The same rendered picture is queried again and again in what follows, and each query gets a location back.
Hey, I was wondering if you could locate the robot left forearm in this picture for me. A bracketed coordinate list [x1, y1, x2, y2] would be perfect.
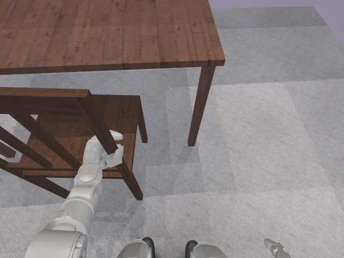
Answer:
[23, 162, 103, 258]

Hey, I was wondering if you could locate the right robot foot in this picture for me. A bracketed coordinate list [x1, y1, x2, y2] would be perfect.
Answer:
[185, 240, 198, 258]

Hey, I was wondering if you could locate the robot left shin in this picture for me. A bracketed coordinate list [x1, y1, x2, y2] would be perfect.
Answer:
[132, 239, 148, 245]

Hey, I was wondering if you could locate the chair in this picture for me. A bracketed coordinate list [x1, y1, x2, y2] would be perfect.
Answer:
[0, 87, 148, 200]

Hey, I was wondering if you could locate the robot left hand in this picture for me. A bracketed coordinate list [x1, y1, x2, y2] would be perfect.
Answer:
[83, 130, 124, 170]

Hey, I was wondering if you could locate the table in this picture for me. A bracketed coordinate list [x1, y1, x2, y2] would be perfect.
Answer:
[0, 0, 226, 158]

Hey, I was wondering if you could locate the robot right hand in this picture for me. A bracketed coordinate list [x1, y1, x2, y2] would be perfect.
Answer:
[264, 238, 292, 258]

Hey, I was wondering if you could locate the robot left upper arm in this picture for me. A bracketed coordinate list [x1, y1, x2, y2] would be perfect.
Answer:
[27, 230, 88, 258]

